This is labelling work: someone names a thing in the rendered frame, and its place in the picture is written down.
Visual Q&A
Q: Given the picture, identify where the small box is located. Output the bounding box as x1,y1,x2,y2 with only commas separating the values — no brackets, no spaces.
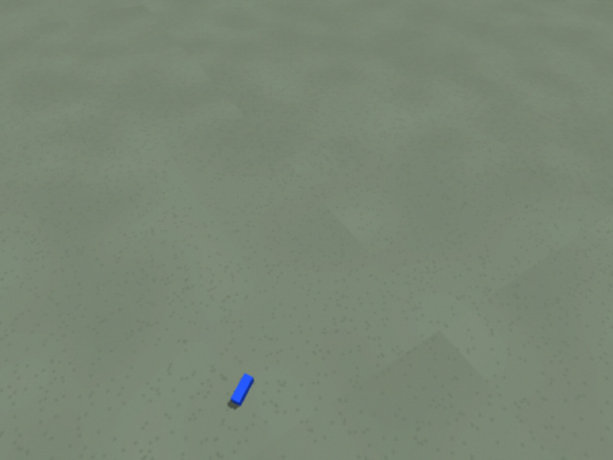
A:
231,373,254,406

